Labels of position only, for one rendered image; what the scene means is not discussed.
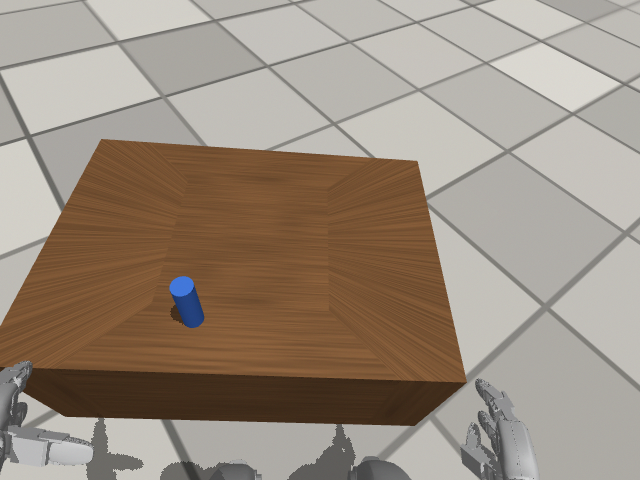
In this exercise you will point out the right robot hand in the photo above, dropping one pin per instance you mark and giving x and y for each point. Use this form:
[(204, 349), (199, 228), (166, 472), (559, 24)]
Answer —
[(510, 440)]

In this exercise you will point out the can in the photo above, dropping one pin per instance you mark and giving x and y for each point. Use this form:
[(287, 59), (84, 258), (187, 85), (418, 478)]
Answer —
[(186, 299)]

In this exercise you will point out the left robot hand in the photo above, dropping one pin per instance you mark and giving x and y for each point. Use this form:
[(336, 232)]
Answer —
[(34, 446)]

